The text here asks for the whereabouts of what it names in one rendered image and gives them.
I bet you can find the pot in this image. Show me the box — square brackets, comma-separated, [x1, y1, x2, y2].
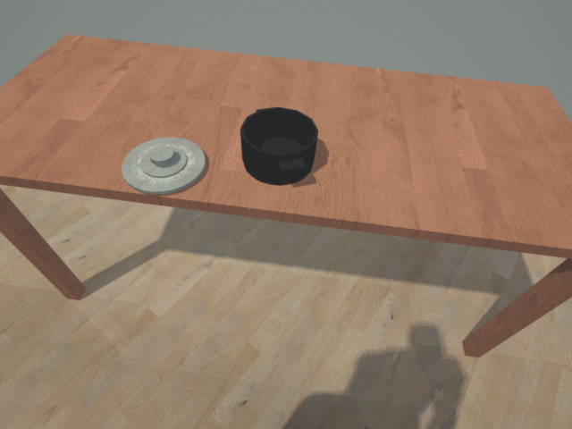
[240, 107, 318, 185]

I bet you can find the lid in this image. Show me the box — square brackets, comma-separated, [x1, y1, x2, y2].
[122, 137, 206, 194]

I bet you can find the knob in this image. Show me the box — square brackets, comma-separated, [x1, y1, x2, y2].
[149, 146, 175, 165]

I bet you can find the table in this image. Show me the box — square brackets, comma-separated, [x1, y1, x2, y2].
[0, 34, 572, 358]

